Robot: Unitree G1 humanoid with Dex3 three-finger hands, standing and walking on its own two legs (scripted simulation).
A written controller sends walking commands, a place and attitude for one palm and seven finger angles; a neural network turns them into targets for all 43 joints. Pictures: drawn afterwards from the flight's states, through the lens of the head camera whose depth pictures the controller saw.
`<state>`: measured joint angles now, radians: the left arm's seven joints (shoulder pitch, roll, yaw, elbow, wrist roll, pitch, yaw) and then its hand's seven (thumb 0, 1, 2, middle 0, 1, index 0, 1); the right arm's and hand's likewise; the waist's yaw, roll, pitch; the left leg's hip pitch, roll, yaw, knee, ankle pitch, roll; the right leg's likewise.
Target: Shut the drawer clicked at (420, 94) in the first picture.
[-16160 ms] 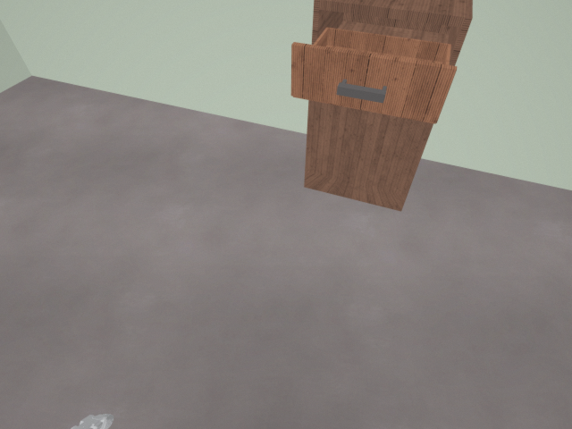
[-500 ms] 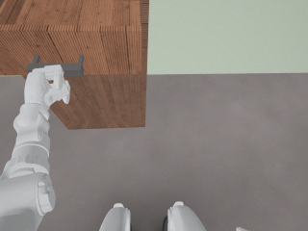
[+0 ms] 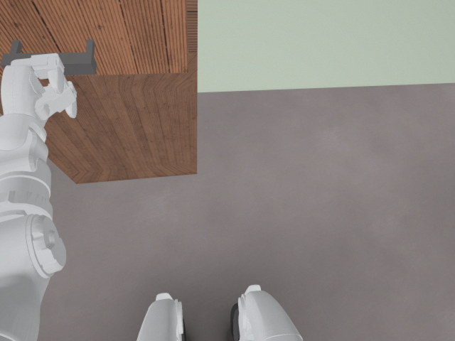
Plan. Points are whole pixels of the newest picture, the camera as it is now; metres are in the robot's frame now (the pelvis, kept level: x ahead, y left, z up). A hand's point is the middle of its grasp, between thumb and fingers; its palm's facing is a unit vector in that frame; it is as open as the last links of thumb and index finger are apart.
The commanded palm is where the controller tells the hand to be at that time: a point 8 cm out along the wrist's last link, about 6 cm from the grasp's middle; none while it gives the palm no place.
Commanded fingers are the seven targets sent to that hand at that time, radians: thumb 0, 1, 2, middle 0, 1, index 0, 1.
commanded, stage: push the drawer shut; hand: left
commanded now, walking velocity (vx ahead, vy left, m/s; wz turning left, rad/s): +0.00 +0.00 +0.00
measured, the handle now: (52, 55) +0.59 +0.25 +0.07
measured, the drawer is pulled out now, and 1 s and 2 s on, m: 0.06 0.00 0.00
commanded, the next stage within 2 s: pull the fist back off the drawer in 0.78 s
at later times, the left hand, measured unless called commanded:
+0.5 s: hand (67, 61) +0.58 +0.23 +0.07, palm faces +0.04 -1.00 -0.02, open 3.3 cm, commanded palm +0.58 +0.25 +0.07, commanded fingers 0.00 0.90 0.90 -1.40 -1.60 -1.40 -1.60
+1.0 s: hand (57, 60) +0.58 +0.25 +0.07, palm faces +0.03 -1.00 -0.04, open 3.2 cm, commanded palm +0.61 +0.24 +0.07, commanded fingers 0.00 0.90 0.90 -1.40 -1.60 -1.40 -1.60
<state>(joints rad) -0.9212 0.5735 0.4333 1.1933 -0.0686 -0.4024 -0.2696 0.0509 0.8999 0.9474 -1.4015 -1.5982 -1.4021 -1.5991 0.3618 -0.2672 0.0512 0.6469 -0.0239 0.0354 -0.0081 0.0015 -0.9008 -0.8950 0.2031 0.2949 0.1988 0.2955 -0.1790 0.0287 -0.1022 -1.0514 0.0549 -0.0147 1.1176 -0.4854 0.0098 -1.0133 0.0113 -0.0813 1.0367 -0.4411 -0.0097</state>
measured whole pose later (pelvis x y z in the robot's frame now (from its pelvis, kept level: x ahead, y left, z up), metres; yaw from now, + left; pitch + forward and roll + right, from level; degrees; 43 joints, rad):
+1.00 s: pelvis -0.02 +0.02 -0.03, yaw -1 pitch +32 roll -8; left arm -1.36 0.86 0.38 1.37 0.05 -0.25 -0.28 0.02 0.60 0.90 -1.40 -1.60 -1.40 -1.60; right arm 0.41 -0.26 0.12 0.65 -0.06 0.00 -0.01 0.00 -0.90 -0.89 0.20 0.29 0.20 0.30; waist -0.31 0.04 -0.08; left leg -1.33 0.05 -0.08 1.25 -0.48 0.03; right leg -1.24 0.01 -0.14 1.10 -0.41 0.01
